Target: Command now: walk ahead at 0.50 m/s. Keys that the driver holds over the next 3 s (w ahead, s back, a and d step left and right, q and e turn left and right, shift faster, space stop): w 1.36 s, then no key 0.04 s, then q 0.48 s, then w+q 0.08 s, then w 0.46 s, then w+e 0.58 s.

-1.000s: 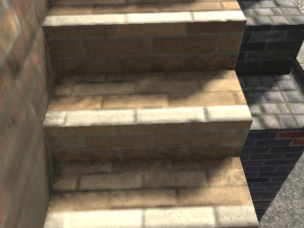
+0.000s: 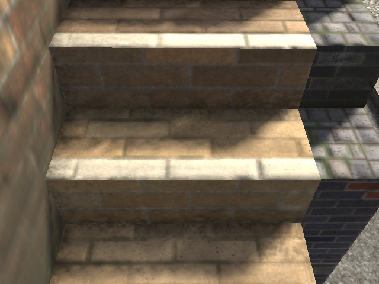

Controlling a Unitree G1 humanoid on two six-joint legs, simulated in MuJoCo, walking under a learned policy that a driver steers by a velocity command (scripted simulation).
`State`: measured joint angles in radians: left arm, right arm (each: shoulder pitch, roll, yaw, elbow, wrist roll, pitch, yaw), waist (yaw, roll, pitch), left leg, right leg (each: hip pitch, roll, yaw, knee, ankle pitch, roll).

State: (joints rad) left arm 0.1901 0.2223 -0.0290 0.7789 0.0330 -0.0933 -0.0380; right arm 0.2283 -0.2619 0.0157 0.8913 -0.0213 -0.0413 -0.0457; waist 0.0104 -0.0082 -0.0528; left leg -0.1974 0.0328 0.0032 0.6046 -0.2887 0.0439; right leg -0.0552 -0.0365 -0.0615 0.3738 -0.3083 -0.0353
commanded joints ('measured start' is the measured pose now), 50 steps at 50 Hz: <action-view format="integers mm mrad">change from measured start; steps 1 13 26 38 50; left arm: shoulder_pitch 181 15 337 156 19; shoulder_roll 138 22 153 133 6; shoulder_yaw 37 14 82 120 72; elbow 6 -66 121 12 -18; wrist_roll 17 21 50 -40 1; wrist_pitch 22 24 -23 12 120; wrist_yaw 24 -10 26 -44 -17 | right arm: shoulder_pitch -25 -32 -358 253 177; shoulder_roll -63 -183 40 -281 -6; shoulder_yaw -10 -68 -34 -106 -62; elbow -80 -48 -352 -171 -16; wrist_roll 52 1 55 -15 43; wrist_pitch -36 34 19 77 -70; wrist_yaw -1 -20 -58 -74 5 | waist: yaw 59 3 69 -187 11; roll -85 142 -45 479 138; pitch -128 157 89 -305 113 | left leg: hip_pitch -249 -51 -1169 12 -147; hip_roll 38 247 -110 144 177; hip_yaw -5 -235 -198 -939 -243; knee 197 -399 1939 -340 -281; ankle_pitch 398 -20 -405 -846 -342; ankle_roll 21 207 90 171 162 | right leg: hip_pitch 355 -423 137 -391 -986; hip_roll -151 -29 -389 130 160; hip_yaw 87 31 246 136 154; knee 39 374 -38 792 1497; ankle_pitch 908 -165 383 260 -17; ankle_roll -80 -86 -169 -41 -19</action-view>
